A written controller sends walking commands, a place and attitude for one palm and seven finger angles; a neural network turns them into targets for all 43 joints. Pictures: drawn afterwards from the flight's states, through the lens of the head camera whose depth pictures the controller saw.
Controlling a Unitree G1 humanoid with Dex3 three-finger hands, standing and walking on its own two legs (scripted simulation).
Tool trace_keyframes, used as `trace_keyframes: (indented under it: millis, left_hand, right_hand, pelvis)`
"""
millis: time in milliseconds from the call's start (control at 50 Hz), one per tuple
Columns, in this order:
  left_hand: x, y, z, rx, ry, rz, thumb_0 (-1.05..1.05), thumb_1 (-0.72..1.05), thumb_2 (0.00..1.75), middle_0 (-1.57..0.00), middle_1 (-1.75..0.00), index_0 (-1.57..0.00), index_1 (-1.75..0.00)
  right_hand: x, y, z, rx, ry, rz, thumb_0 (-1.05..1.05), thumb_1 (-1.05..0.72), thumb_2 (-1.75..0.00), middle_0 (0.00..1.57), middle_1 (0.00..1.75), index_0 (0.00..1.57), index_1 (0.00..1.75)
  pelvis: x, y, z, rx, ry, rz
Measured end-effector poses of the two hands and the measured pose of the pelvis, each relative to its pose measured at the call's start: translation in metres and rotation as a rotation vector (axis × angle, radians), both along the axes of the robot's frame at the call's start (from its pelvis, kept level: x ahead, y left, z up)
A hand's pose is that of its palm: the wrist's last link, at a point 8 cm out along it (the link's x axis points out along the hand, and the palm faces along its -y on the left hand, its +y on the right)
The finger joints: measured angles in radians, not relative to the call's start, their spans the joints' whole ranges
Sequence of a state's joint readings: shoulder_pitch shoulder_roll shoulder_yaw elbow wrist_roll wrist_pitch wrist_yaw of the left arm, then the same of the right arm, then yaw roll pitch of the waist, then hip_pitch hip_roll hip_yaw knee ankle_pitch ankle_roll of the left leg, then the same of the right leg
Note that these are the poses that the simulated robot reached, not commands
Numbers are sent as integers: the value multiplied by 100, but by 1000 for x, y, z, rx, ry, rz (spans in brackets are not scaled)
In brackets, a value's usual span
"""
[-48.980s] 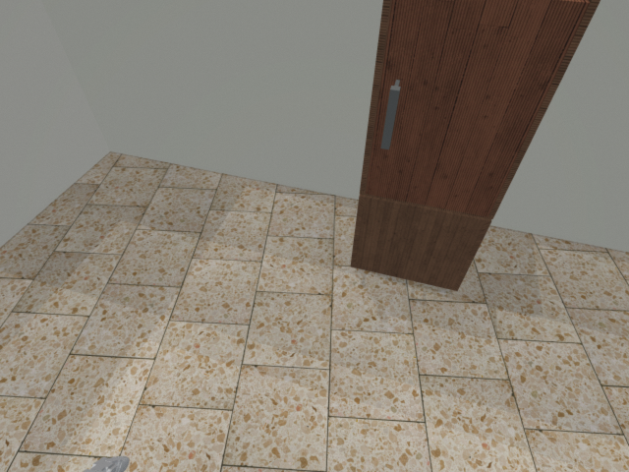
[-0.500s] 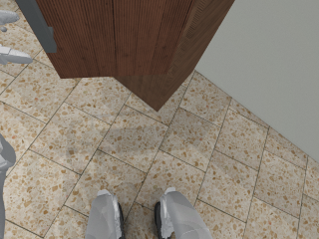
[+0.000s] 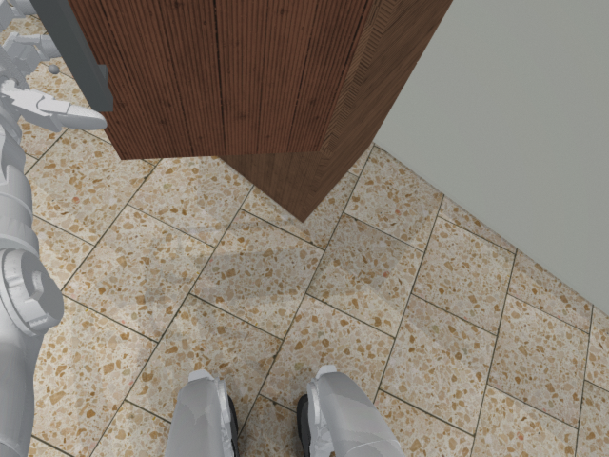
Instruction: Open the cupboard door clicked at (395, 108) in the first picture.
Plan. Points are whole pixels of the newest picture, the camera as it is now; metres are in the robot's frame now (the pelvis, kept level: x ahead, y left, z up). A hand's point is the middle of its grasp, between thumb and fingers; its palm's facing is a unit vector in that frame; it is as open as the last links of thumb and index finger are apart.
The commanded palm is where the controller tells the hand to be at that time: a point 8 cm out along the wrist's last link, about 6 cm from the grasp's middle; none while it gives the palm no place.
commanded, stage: slide the fingers in behind the handle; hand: left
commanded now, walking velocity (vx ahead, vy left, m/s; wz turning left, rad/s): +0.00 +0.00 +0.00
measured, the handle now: (78, 38) +0.60 +0.21 +0.07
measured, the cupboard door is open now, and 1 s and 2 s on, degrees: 46 46 49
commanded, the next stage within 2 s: close the thumb around the handle in 0.82 s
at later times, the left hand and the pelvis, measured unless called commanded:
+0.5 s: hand (86, 69) +0.56 +0.20 +0.07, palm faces +0.05 -1.00 -0.02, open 14.0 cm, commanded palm +0.54 +0.22 +0.07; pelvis +0.00 -0.01 +0.00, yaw +0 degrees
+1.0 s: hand (76, 72) +0.55 +0.21 +0.07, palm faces +0.05 -1.00 -0.01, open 13.9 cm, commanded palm +0.54 +0.23 +0.07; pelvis +0.00 +0.00 +0.00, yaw +0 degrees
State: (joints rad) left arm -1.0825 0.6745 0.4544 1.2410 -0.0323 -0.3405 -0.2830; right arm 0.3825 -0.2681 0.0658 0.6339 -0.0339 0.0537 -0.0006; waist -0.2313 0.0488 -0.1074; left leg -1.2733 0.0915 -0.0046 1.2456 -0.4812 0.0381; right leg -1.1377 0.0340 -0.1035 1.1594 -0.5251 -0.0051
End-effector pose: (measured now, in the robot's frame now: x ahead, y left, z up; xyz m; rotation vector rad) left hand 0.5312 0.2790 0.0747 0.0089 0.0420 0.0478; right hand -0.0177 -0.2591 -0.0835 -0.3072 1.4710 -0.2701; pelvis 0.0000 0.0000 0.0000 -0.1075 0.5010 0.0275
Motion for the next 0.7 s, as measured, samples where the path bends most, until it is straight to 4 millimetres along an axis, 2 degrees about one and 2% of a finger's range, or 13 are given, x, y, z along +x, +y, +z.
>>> trace_keyframes:
  millis: [220, 520, 700]
  left_hand:
    - [3, -12, -4, 6, 4, 4, -1, -50, 30, -30, -119, -30, -122]
    - [3, -31, -2, 13, 2, -2, -1, -50, 30, -30, -119, -30, -121]
    - [5, -29, -4, 8, 10, 5, -1, -50, 30, -30, -119, -31, -121]
  right_hand:
    - [-3, 0, -6, 24, 21, -2, 0, -90, -90, 20, 30, 20, 30]
    - [-1, -4, -4, 36, 8, -12, 0, -90, -90, 20, 30, 20, 30]
    - [0, -5, -6, 30, -7, -17, 0, -90, -90, 20, 30, 20, 30]
  pelvis:
    - [0, -5, -2, 6, 8, 0]
    - [4, -9, 1, 12, -3, -2]
    - [3, -9, 0, 13, -3, -8]
